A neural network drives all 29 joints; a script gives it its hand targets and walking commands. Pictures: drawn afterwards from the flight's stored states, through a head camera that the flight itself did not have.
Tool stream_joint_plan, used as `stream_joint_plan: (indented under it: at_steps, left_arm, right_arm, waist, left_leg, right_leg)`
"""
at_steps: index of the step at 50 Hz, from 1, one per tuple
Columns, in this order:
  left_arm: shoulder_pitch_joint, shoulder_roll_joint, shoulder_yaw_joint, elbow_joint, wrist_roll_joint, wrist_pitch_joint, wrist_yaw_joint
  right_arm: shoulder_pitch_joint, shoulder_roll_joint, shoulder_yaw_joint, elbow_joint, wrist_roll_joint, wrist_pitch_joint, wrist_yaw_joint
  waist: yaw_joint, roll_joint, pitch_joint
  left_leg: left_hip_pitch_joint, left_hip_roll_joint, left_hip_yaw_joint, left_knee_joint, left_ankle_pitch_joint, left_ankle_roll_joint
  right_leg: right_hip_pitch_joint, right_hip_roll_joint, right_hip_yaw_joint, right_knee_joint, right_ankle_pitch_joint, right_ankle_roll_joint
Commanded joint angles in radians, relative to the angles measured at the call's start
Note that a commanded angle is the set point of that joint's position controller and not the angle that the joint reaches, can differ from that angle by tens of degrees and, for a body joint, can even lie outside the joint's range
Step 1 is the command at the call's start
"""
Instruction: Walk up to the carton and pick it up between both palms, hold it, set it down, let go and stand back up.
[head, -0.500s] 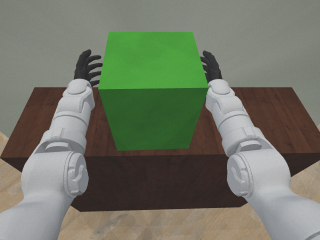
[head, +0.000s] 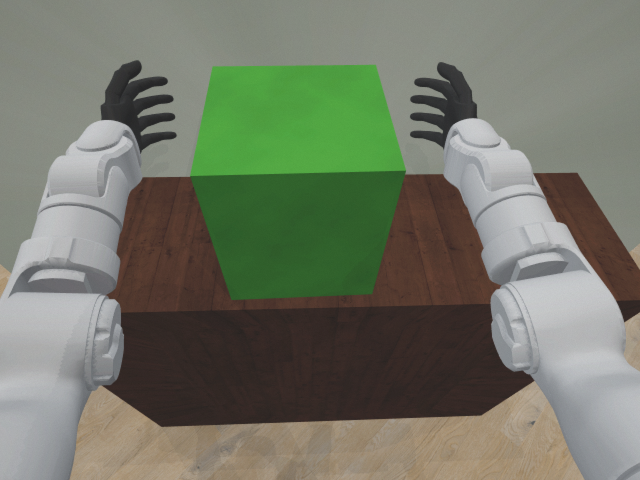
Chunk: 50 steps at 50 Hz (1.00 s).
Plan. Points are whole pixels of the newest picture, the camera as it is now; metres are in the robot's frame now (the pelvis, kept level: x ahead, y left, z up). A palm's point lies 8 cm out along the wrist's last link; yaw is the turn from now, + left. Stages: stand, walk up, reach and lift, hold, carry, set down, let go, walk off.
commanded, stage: set down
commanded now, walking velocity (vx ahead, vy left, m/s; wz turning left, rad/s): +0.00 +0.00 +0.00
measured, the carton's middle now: (299, 189) +0.47 +0.02 +0.09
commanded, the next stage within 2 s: none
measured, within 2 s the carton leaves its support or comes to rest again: neither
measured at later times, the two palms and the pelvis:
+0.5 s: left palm (70, 66) +0.45 +0.24 +0.27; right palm (489, 68) +0.46 -0.17 +0.27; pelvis -0.01 +0.00 +0.00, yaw +0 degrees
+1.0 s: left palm (89, 138) +0.42 +0.23 +0.22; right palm (485, 134) +0.43 -0.18 +0.21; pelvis +0.00 +0.00 +0.00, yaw +0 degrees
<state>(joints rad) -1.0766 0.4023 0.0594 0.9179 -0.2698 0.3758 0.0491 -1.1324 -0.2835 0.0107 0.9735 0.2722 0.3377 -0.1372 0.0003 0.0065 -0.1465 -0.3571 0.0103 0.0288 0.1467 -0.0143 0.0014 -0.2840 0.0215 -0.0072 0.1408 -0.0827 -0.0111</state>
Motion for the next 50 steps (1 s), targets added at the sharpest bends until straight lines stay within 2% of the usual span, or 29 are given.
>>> stream_joint_plan:
  at_steps: [1,2,4,9,11,12,15,16,17,18,20,22,24,28,30,31,32,33,35,37,40,44,47,48,49,50]
  left_arm:
    - [-0.493,0.189,0.019,-0.136,-0.024,0.025,0.010]
    - [-0.488,0.194,0.021,-0.104,-0.019,0.037,0.009]
    - [-0.509,0.195,0.006,-0.063,-0.030,0.060,0.007]
    - [-0.614,0.240,-0.019,-0.069,-0.073,0.084,0.012]
    - [-0.641,0.248,-0.037,-0.045,-0.089,0.100,0.014]
    - [-0.652,0.257,-0.044,-0.036,-0.093,0.107,0.014]
    - [-0.678,0.245,-0.081,-0.003,-0.124,0.121,0.001]
    - [-0.685,0.252,-0.083,0.013,-0.123,0.121,0.000]
    - [-0.681,0.244,-0.096,0.013,-0.122,0.124,-0.002]
    - [-0.676,0.252,-0.084,0.010,-0.113,0.129,-0.005]
    - [-0.691,0.251,-0.083,-0.007,-0.116,0.138,-0.010]
    - [-0.691,0.261,-0.069,-0.027,-0.112,0.146,-0.013]
    - [-0.670,0.263,-0.062,-0.054,-0.102,0.155,-0.014]
    - [-0.625,0.253,-0.023,-0.089,-0.076,0.168,-0.024]
    - [-0.584,0.240,-0.015,-0.110,-0.061,0.176,-0.027]
    - [-0.613,0.248,-0.006,-0.165,-0.061,0.178,-0.027]
    - [-0.594,0.251,0.004,-0.163,-0.053,0.183,-0.028]
    - [-0.549,0.236,0.005,-0.192,-0.048,0.187,-0.030]
    - [-0.525,0.231,0.027,-0.258,-0.038,0.199,-0.035]
    - [-0.425,0.203,0.044,-0.252,-0.013,0.215,-0.046]
    - [-0.425,0.194,0.056,-0.342,-0.009,0.216,-0.051]
    - [-0.305,0.178,0.099,-0.384,0.028,0.220,-0.055]
    - [-0.253,0.162,0.117,-0.474,0.043,0.220,-0.054]
    - [-0.198,0.152,0.129,-0.478,0.051,0.222,-0.057]
    - [-0.204,0.158,0.138,-0.508,0.052,0.223,-0.059]
    - [-0.168,0.145,0.143,-0.510,0.062,0.227,-0.060]
  right_arm:
    - [-0.523,-0.176,-0.035,-0.148,0.008,0.019,-0.011]
    - [-0.513,-0.163,-0.025,-0.104,0.014,0.033,-0.011]
    - [-0.533,-0.169,-0.004,-0.066,0.038,0.058,-0.008]
    - [-0.628,-0.192,0.011,-0.079,0.091,0.092,-0.006]
    - [-0.644,-0.203,0.020,-0.048,0.099,0.110,-0.005]
    - [-0.653,-0.202,0.031,-0.024,0.110,0.119,-0.004]
    - [-0.666,-0.198,0.031,0.013,0.130,0.136,0.001]
    - [-0.670,-0.209,0.033,0.019,0.125,0.137,0.003]
    - [-0.661,-0.218,0.018,0.042,0.121,0.139,0.004]
    - [-0.659,-0.225,0.009,0.037,0.114,0.142,0.005]
    - [-0.680,-0.234,0.001,0.017,0.113,0.143,0.008]
    - [-0.684,-0.235,-0.010,-0.013,0.112,0.146,0.008]
    - [-0.672,-0.240,-0.010,-0.031,0.105,0.152,0.009]
    - [-0.631,-0.218,0.011,-0.074,0.119,0.155,0.009]
    - [-0.584,-0.224,0.009,-0.079,0.127,0.156,0.011]
    - [-0.612,-0.241,-0.002,-0.120,0.125,0.157,0.009]
    - [-0.595,-0.239,0.000,-0.119,0.124,0.158,0.009]
    - [-0.545,-0.241,-0.002,-0.147,0.126,0.156,0.008]
    - [-0.533,-0.235,-0.014,-0.213,0.118,0.160,0.005]
    - [-0.429,-0.238,-0.019,-0.185,0.100,0.164,0.004]
    - [-0.421,-0.217,-0.037,-0.272,0.093,0.157,-0.001]
    - [-0.318,-0.205,-0.028,-0.345,0.089,0.151,-0.008]
    - [-0.257,-0.173,-0.023,-0.440,0.094,0.147,-0.016]
    - [-0.205,-0.171,-0.024,-0.456,0.084,0.148,-0.018]
    - [-0.210,-0.173,-0.033,-0.494,0.075,0.149,-0.023]
    - [-0.158,-0.162,-0.039,-0.481,0.065,0.152,-0.025]
  waist:
    - [0.001,0.010,-0.619]
    - [0.012,0.012,-0.593]
    - [0.011,0.010,-0.536]
    - [0.016,0.005,-0.519]
    - [0.006,0.004,-0.505]
    - [0.014,0.006,-0.493]
    - [-0.011,0.027,-0.458]
    - [-0.008,0.034,-0.469]
    - [-0.027,0.052,-0.447]
    - [-0.019,0.065,-0.456]
    - [-0.027,0.068,-0.481]
    - [-0.018,0.074,-0.515]
    - [-0.024,0.058,-0.544]
    - [-0.002,0.045,-0.527]
    - [0.001,0.072,-0.508]
    - [-0.007,0.075,-0.530]
    - [0.003,0.066,-0.525]
    - [-0.004,0.082,-0.539]
    - [-0.004,0.063,-0.567]
    - [-0.013,0.053,-0.519]
    - [-0.020,0.048,-0.496]
    - [-0.003,0.035,-0.474]
    - [0.013,0.036,-0.469]
    - [0.013,0.010,-0.458]
    - [0.012,0.009,-0.465]
    - [0.008,0.009,-0.426]
  left_leg:
    - [0.549,-0.028,-0.039,0.146,0.425,-0.026]
    - [0.540,-0.028,-0.036,0.142,0.404,-0.020]
    - [0.518,-0.022,-0.036,0.134,0.354,-0.020]
    - [0.463,-0.018,-0.032,0.121,0.281,-0.014]
    - [0.454,-0.017,-0.032,0.122,0.250,-0.011]
    - [0.461,-0.013,-0.030,0.123,0.241,-0.011]
    - [0.451,-0.014,-0.036,0.128,0.209,-0.012]
    - [0.462,-0.009,-0.036,0.124,0.208,-0.015]
    - [0.481,-0.008,-0.039,0.127,0.213,-0.021]
    - [0.495,-0.008,-0.038,0.126,0.222,-0.025]
    - [0.521,-0.008,-0.041,0.133,0.261,-0.034]
    - [0.533,-0.008,-0.041,0.129,0.296,-0.034]
    - [0.535,-0.009,-0.046,0.124,0.321,-0.038]
    - [0.533,-0.011,-0.043,0.111,0.358,-0.039]
    - [0.557,-0.010,-0.043,0.111,0.379,-0.049]
    - [0.576,-0.008,-0.047,0.118,0.401,-0.055]
    - [0.589,-0.009,-0.044,0.122,0.401,-0.058]
    - [0.608,-0.009,-0.047,0.122,0.427,-0.061]
    - [0.616,-0.014,-0.046,0.123,0.479,-0.062]
    - [0.623,-0.017,-0.048,0.115,0.505,-0.067]
    - [0.591,-0.024,-0.042,0.106,0.473,-0.062]
    - [0.555,-0.029,-0.037,0.088,0.462,-0.051]
    - [0.525,-0.034,-0.026,0.073,0.446,-0.042]
    - [0.528,-0.034,-0.025,0.073,0.448,-0.039]
    - [0.516,-0.038,-0.021,0.067,0.434,-0.035]
    - [0.509,-0.037,-0.016,0.058,0.405,-0.031]
  right_leg:
    - [0.032,0.010,0.017,0.023,0.312,0.051]
    - [0.033,0.010,0.018,0.025,0.297,0.054]
    - [0.031,0.010,0.019,0.017,0.248,0.055]
    - [0.016,0.003,0.022,0.019,0.187,0.057]
    - [0.018,0.001,0.022,0.018,0.155,0.054]
    - [0.005,0.001,0.020,0.014,0.142,0.052]
    - [-0.016,-0.006,0.025,0.001,0.096,0.050]
    - [-0.020,-0.004,0.021,-0.005,0.085,0.047]
    - [-0.038,-0.002,0.017,-0.013,0.079,0.042]
    - [-0.043,-0.002,0.015,-0.025,0.074,0.042]
    - [-0.042,-0.004,0.013,-0.031,0.102,0.036]
    - [-0.017,-0.003,0.016,-0.035,0.135,0.033]
    - [0.018,0.001,0.014,-0.033,0.166,0.031]
    - [0.078,0.004,0.025,-0.028,0.222,0.030]
    - [0.085,0.011,0.022,-0.038,0.221,0.023]
    - [0.074,0.012,0.024,-0.045,0.225,0.019]
    - [0.072,0.016,0.022,-0.045,0.212,0.018]
    - [0.090,0.017,0.030,-0.048,0.237,0.012]
    - [0.122,0.018,0.031,-0.045,0.289,0.012]
    - [0.147,0.023,0.033,-0.051,0.325,0.012]
    - [0.162,0.022,0.036,-0.042,0.330,0.013]
    - [0.236,0.021,0.037,-0.023,0.373,0.017]
    - [0.285,0.019,0.047,-0.009,0.393,0.017]
    - [0.298,0.019,0.041,-0.005,0.402,0.023]
    - [0.306,0.016,0.042,-0.001,0.401,0.022]
    - [0.300,0.016,0.047,-0.001,0.375,0.021]
